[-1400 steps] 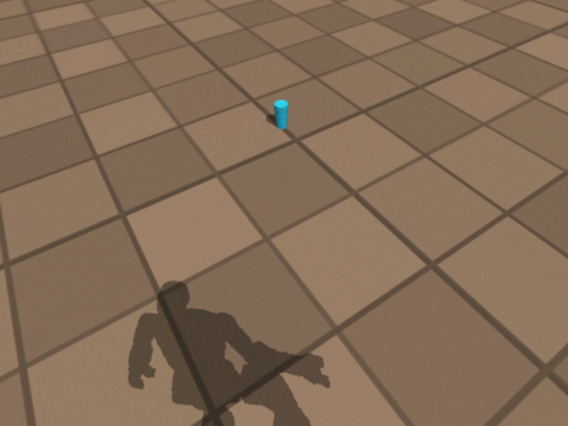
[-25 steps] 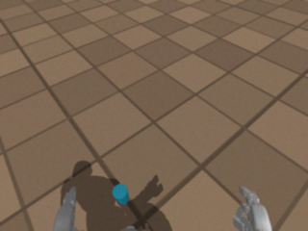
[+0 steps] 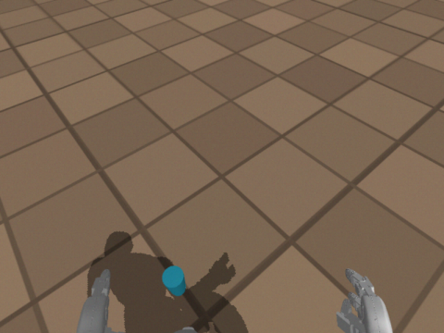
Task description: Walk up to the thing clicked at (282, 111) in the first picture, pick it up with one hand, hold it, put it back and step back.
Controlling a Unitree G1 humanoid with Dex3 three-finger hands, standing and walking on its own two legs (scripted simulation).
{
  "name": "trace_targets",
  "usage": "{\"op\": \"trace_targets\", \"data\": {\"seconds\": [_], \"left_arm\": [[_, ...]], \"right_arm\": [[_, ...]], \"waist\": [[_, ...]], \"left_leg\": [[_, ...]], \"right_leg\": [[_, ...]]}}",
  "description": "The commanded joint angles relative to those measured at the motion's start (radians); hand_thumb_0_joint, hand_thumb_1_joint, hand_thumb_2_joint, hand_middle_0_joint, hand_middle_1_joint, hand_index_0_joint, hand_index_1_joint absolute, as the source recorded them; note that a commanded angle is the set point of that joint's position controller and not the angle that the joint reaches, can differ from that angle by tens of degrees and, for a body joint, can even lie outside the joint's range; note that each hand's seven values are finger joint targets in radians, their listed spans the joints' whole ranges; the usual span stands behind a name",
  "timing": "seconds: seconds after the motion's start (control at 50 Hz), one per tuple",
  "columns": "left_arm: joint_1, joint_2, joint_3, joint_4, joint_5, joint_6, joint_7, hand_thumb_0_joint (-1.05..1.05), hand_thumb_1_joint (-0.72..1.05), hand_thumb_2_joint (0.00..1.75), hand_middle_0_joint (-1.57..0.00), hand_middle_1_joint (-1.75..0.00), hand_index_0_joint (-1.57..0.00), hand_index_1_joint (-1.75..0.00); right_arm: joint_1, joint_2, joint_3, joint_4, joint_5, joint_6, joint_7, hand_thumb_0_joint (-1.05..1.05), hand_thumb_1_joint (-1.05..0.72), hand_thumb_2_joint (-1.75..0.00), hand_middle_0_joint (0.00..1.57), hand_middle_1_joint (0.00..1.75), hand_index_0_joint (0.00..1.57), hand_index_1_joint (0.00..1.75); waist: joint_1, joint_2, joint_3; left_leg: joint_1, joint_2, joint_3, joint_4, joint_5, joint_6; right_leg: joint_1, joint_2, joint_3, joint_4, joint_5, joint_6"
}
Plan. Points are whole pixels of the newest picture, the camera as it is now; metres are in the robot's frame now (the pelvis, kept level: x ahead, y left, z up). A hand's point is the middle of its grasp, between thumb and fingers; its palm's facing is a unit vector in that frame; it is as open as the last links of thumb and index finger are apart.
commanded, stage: home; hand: left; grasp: from the side
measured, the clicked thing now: (175, 282) +0.42 +0.22 -0.65
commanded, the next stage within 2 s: stand in 0.14 s
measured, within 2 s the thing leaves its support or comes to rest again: neither
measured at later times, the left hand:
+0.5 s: hand (130, 323) +0.16 +0.18 -0.05, palm faces +0.11 -0.95 -0.29, open 14.1 cm
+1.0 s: hand out of the picture +0.06 +0.26 -0.11, palm faces +0.01 -0.93 -0.36, open 7.5 cm
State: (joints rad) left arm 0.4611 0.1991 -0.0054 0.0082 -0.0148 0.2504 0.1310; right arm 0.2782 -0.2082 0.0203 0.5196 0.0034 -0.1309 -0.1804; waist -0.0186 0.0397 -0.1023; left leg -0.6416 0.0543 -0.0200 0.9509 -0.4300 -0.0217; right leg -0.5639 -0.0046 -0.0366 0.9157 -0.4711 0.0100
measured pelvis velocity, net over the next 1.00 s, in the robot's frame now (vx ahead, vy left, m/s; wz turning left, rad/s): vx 0.00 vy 0.01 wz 0.02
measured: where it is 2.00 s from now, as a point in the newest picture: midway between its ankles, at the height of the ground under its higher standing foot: outside the picture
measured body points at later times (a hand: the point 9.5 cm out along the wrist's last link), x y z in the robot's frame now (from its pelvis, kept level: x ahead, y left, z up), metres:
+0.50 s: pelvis +0.00 +0.00 +0.00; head +0.01 +0.00 +0.45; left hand +0.16 +0.23 -0.03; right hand +0.16 -0.24 -0.07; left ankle +0.03 +0.13 -0.69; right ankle +0.00 -0.13 -0.69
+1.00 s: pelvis +0.00 +0.01 +0.04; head +0.02 +0.01 +0.49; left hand +0.06 +0.31 -0.09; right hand +0.08 -0.28 -0.09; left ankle +0.03 +0.13 -0.69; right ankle +0.00 -0.13 -0.69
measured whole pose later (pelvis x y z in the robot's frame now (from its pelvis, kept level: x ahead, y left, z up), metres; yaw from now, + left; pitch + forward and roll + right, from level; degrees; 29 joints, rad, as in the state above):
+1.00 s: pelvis +0.00 +0.01 +0.04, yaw +1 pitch -2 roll +0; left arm 0.24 0.33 0.02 0.93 0.03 0.00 0.03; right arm 0.20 -0.32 -0.04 0.98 -0.05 -0.01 0.00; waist 0.01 0.00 0.05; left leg -0.30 0.01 0.00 0.61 -0.28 0.00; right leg -0.24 -0.04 -0.03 0.60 -0.33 0.03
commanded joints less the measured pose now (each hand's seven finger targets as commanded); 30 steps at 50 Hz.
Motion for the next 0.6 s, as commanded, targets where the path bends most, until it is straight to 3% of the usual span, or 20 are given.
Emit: {"op": "trace_targets", "data": {"seconds": [0.0,0.04,0.08,0.1,0.12,0.16,0.2,0.22,0.26,0.28,0.32,0.34,0.36,0.42,0.44,0.5,0.52,0.54,0.56,0.58], "left_arm": [[0.000,0.099,0.051,-0.147,0.012,-0.048,0.009,0.00,-0.55,0.06,-0.05,-0.06,-0.05,-0.06],[-0.049,0.116,0.061,-0.230,0.008,-0.057,0.011,0.00,-0.55,0.06,-0.05,-0.06,-0.05,-0.06],[0.005,0.089,0.047,-0.147,0.011,-0.051,0.009,0.00,-0.58,0.04,-0.05,-0.05,-0.05,-0.05],[-0.004,0.091,0.044,-0.171,0.009,-0.051,0.008,0.00,-0.57,0.05,-0.05,-0.05,-0.05,-0.05],[-0.056,0.126,0.070,-0.236,0.007,-0.056,0.013,0.00,-0.55,0.06,-0.05,-0.06,-0.05,-0.06],[-0.006,0.091,0.042,-0.150,0.011,-0.048,0.009,0.00,-0.56,0.05,-0.05,-0.05,-0.05,-0.05],[-0.022,0.084,0.041,-0.159,0.010,-0.050,0.010,0.00,-0.55,0.06,-0.05,-0.06,-0.05,-0.06],[-0.068,0.121,0.062,-0.217,0.010,-0.057,0.014,0.00,-0.56,0.05,-0.05,-0.06,-0.05,-0.05],[-0.057,0.129,0.066,-0.229,0.010,-0.058,0.017,0.00,-0.40,0.21,-0.20,-0.22,-0.20,-0.21],[0.003,0.086,0.043,-0.149,0.010,-0.051,0.011,0.00,-0.32,0.29,-0.20,-0.30,-0.20,-0.29],[-0.035,0.098,0.045,-0.195,0.009,-0.058,0.013,0.00,-0.16,0.45,-0.20,-0.30,-0.20,-0.30],[-0.012,0.085,0.039,-0.152,0.009,-0.055,0.011,0.00,-0.08,0.53,-0.20,-0.30,-0.20,-0.30],[-0.043,0.108,0.055,-0.204,0.010,-0.061,0.014,0.00,0.00,0.61,-0.20,-0.30,-0.20,-0.30],[-0.015,0.097,0.052,-0.171,0.012,-0.060,0.011,0.00,0.24,0.85,-0.20,-0.30,-0.20,-0.30],[-0.018,0.092,0.043,-0.160,0.009,-0.058,0.010,0.00,0.32,0.90,-0.20,-0.30,-0.20,-0.30],[-0.044,0.130,0.068,-0.220,0.013,-0.066,0.014,0.00,0.56,0.90,-0.20,-0.30,-0.20,-0.30],[-0.030,0.114,0.053,-0.187,0.010,-0.061,0.012,0.00,0.64,0.90,-0.20,-0.30,-0.20,-0.30],[-0.200,0.237,0.097,0.164,0.114,-0.165,-0.034,0.00,0.72,0.90,-0.20,-0.30,-0.20,-0.30],[-0.153,0.254,0.103,0.266,0.123,-0.208,-0.061,0.00,0.80,0.90,-0.20,-0.30,-0.20,-0.30],[-0.161,0.268,0.095,0.292,0.115,-0.236,-0.079,0.00,0.88,0.90,-0.20,-0.30,-0.20,-0.30]], "right_arm": [[-0.063,-0.111,-0.040,-0.159,0.001,-0.050,-0.015,0.00,-0.90,-0.90,0.20,0.30,0.20,0.30],[-0.067,-0.110,-0.042,-0.166,0.000,-0.051,-0.015,0.00,-0.90,-0.90,0.20,0.30,0.20,0.30],[-0.064,-0.110,-0.041,-0.163,0.000,-0.050,-0.017,0.00,-0.90,-0.90,0.20,0.30,0.20,0.30],[-0.068,-0.109,-0.041,-0.166,-0.001,-0.051,-0.017,0.00,-0.90,-0.90,0.20,0.30,0.20,0.30],[-0.063,-0.110,-0.042,-0.167,0.001,-0.050,-0.017,0.00,-0.90,-0.90,0.20,0.30,0.20,0.30],[-0.063,-0.111,-0.039,-0.161,0.000,-0.052,-0.018,0.00,-0.90,-0.90,0.20,0.30,0.20,0.30],[-0.073,-0.109,-0.040,-0.168,-0.001,-0.052,-0.020,0.00,-0.90,-0.90,0.20,0.30,0.20,0.30],[-0.070,-0.114,-0.042,-0.165,0.000,-0.053,-0.019,0.00,-0.90,-0.90,0.20,0.30,0.20,0.30],[-0.075,-0.118,-0.044,-0.171,-0.001,-0.055,-0.021,0.00,-0.90,-0.90,0.20,0.30,0.20,0.30],[-0.069,-0.105,-0.036,-0.163,-0.002,-0.054,-0.019,0.00,-0.90,-0.90,0.20,0.30,0.20,0.30],[-0.075,-0.111,-0.040,-0.166,-0.001,-0.059,-0.017,0.00,-0.90,-0.90,0.20,0.30,0.20,0.30],[-0.076,-0.107,-0.036,-0.166,-0.002,-0.058,-0.017,0.00,-0.90,-0.90,0.20,0.30,0.20,0.30],[-0.074,-0.113,-0.041,-0.164,-0.002,-0.059,-0.015,0.00,-0.90,-0.90,0.20,0.30,0.20,0.30],[-0.071,-0.108,-0.039,-0.165,-0.002,-0.059,-0.016,0.00,-0.90,-0.90,0.20,0.30,0.20,0.30],[-0.072,-0.109,-0.037,-0.167,-0.001,-0.059,-0.015,0.00,-0.90,-0.90,0.20,0.30,0.20,0.30],[-0.065,-0.114,-0.044,-0.167,-0.001,-0.057,-0.022,0.00,-0.90,-0.90,0.20,0.30,0.20,0.30],[-0.068,-0.112,-0.040,-0.164,-0.001,-0.057,-0.020,0.00,-0.90,-0.90,0.20,0.30,0.20,0.30],[-0.112,-0.256,-0.086,0.058,-0.106,0.015,0.040,0.00,-0.90,-0.90,0.20,0.30,0.20,0.30],[-0.108,-0.246,-0.094,0.101,-0.119,0.044,0.080,0.00,-0.90,-0.90,0.20,0.30,0.20,0.30],[-0.117,-0.243,-0.098,0.097,-0.109,0.057,0.099,0.00,-0.90,-0.90,0.20,0.30,0.20,0.30]], "waist": [[-0.004,-0.029,-0.078],[0.002,0.004,-0.088],[-0.006,-0.029,-0.082],[-0.002,-0.024,-0.092],[0.002,-0.007,-0.100],[-0.005,-0.012,-0.075],[-0.006,-0.020,-0.079],[-0.003,-0.012,-0.085],[0.004,0.013,-0.089],[-0.002,-0.028,-0.071],[0.003,-0.018,-0.062],[-0.002,-0.021,-0.055],[0.004,-0.018,-0.086],[0.001,-0.029,-0.079],[0.000,-0.025,-0.067],[-0.001,-0.025,-0.119],[-0.005,-0.040,-0.085],[0.025,-0.102,0.043],[0.034,-0.161,0.002],[0.017,-0.132,0.022]], "left_leg": [[0.116,-0.037,0.023,-0.147,0.150,0.027],[0.116,-0.037,0.024,-0.155,0.133,0.024],[0.120,-0.032,0.020,-0.155,0.144,0.026],[0.114,-0.037,0.024,-0.148,0.148,0.027],[0.122,-0.037,0.027,-0.145,0.160,0.027],[0.121,-0.036,0.027,-0.151,0.150,0.025],[0.113,-0.035,0.023,-0.154,0.135,0.026],[0.124,-0.033,0.020,-0.162,0.130,0.025],[0.124,-0.036,0.023,-0.166,0.118,0.023],[0.115,-0.035,0.023,-0.162,0.113,0.026],[0.111,-0.035,0.024,-0.167,0.094,0.025],[0.104,-0.035,0.023,-0.165,0.094,0.026],[0.116,-0.034,0.017,-0.167,0.102,0.025],[0.110,-0.035,0.025,-0.159,0.106,0.026],[0.100,-0.038,0.025,-0.160,0.095,0.027],[0.130,-0.038,0.031,-0.142,0.158,0.028],[0.114,-0.038,0.030,-0.143,0.141,0.031],[0.128,-0.014,-0.035,-0.187,0.250,0.056],[0.169,-0.019,-0.005,-0.156,0.223,0.076],[0.189,-0.026,-0.015,-0.174,0.189,0.086]], "right_leg": [[0.000,0.028,-0.020,-0.171,0.171,-0.008],[-0.001,0.027,-0.021,-0.171,0.152,-0.013],[0.002,0.031,-0.025,-0.169,0.162,-0.011],[0.010,0.027,-0.021,-0.174,0.172,-0.010],[0.014,0.024,-0.018,-0.174,0.185,-0.009],[0.002,0.028,-0.019,-0.170,0.171,-0.010],[-0.003,0.028,-0.021,-0.174,0.159,-0.011],[0.001,0.029,-0.024,-0.172,0.147,-0.013],[-0.003,0.027,-0.023,-0.174,0.132,-0.017],[-0.004,0.028,-0.023,-0.180,0.128,-0.013],[-0.014,0.028,-0.024,-0.180,0.110,-0.015],[-0.014,0.028,-0.024,-0.181,0.112,-0.013],[0.000,0.030,-0.027,-0.172,0.119,-0.014],[-0.006,0.029,-0.022,-0.178,0.123,-0.012],[-0.013,0.027,-0.021,-0.180,0.115,-0.012],[0.015,0.023,-0.014,-0.177,0.180,-0.008],[0.003,0.024,-0.016,-0.178,0.166,-0.007],[0.151,-0.066,0.063,-0.211,0.180,-0.057],[0.154,-0.103,0.129,-0.250,0.215,-0.086],[0.114,-0.103,0.156,-0.270,0.194,-0.102]]}}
